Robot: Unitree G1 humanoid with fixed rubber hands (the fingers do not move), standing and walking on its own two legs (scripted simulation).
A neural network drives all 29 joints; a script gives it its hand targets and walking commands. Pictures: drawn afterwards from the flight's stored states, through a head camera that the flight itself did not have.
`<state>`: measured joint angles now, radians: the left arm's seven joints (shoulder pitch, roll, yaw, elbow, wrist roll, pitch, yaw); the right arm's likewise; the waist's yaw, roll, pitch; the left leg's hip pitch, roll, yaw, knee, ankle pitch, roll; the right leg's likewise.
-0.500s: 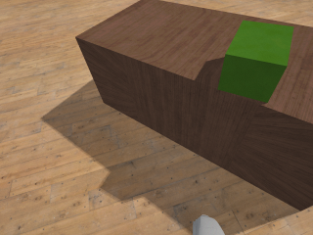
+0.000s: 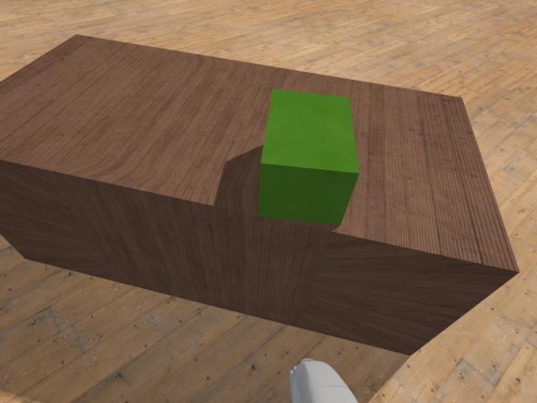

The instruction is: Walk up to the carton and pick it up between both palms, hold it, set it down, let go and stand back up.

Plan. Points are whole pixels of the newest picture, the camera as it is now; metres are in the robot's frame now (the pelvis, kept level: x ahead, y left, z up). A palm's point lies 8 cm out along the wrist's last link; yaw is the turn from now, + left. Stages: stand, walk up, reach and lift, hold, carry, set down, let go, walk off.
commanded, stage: walk up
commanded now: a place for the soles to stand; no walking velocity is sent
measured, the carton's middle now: (305, 154) +0.66 -0.11 -0.05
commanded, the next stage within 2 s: none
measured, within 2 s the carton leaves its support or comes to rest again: neither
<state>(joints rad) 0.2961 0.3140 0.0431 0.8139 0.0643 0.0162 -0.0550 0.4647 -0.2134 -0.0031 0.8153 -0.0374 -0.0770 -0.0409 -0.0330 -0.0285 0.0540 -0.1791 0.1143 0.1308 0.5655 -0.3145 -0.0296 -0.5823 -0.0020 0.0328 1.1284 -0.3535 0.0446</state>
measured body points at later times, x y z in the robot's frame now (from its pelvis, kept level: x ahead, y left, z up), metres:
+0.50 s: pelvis +0.15 -0.10 +0.00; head +0.17 -0.13 +0.44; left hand +0.28 +0.12 -0.12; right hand +0.18 -0.36 -0.15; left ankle +0.21 +0.05 -0.67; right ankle +0.21 -0.19 -0.73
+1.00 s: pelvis +0.14 -0.03 +0.00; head +0.16 -0.02 +0.44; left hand +0.29 +0.18 -0.14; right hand +0.16 -0.27 -0.14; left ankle +0.15 +0.09 -0.73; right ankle +0.14 -0.16 -0.73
